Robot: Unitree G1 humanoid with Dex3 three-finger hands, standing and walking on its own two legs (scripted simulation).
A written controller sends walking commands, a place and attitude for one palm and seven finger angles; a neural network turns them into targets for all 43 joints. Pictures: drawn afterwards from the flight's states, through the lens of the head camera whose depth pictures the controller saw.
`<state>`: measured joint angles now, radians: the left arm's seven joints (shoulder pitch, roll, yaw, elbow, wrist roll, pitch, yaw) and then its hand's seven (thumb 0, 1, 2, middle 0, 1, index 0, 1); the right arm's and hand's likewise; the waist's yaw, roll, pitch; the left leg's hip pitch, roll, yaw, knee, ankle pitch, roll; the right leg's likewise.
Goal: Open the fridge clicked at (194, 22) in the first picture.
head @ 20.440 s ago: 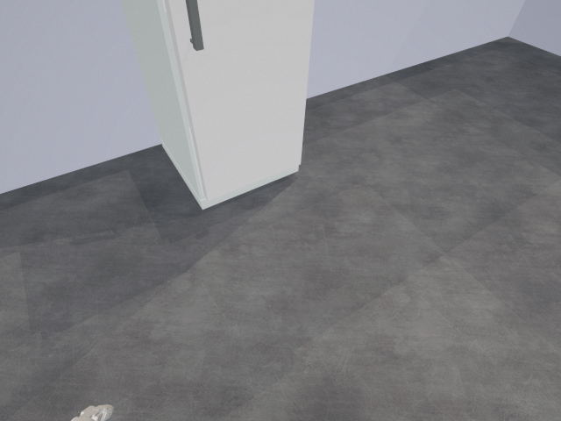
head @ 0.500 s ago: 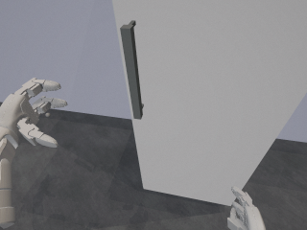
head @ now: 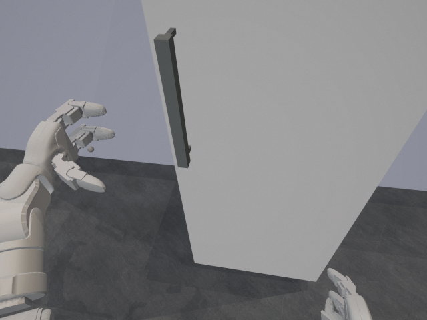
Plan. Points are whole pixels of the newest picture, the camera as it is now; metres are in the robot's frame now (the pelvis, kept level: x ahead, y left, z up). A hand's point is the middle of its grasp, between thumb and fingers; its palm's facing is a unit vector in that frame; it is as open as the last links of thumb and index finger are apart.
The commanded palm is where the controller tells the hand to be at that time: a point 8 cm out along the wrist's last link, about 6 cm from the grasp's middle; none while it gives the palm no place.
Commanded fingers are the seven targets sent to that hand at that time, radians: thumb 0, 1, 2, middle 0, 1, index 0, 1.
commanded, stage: move the hooked fingers beside the handle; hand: left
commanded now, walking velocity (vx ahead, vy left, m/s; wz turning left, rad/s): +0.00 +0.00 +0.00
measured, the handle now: (178, 107) +0.48 +0.12 +0.18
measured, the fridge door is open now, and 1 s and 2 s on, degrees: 0 0 0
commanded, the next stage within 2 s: feel for the door with the fingertips in 1.72 s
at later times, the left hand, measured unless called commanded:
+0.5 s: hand (119, 128) +0.39 +0.21 +0.19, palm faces -0.03 -1.00 -0.06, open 14.0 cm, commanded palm +0.36 +0.26 +0.20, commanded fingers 0.00 -0.50 0.30 -0.30 -1.20 -0.30 -1.20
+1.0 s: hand (137, 108) +0.43 +0.19 +0.21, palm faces -0.05 -1.00 -0.02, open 14.0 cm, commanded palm +0.41 +0.24 +0.19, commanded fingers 0.00 -0.50 0.30 -0.30 -1.20 -0.30 -1.20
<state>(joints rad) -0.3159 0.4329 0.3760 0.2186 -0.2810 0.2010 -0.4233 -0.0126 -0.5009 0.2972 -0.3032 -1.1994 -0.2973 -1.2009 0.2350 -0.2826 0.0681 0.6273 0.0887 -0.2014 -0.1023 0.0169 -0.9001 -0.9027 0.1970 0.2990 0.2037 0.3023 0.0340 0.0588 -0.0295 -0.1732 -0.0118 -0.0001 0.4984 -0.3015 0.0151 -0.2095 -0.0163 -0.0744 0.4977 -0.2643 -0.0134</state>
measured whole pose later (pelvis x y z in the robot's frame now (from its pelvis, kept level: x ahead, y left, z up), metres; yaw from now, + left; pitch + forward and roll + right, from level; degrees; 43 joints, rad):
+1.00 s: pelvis +0.00 +0.00 +0.00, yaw -1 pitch +2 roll +0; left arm -0.77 0.45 0.31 0.80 -0.19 0.05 -0.31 -0.01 -0.50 0.30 -0.30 -1.20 -0.30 -1.20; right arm 0.31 -0.28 0.06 0.68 0.08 -0.13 -0.10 0.01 -0.90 -0.90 0.20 0.30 0.21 0.30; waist -0.05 0.04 -0.04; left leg -0.24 0.00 0.02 0.50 -0.29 0.01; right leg -0.28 -0.01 -0.06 0.49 -0.25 -0.02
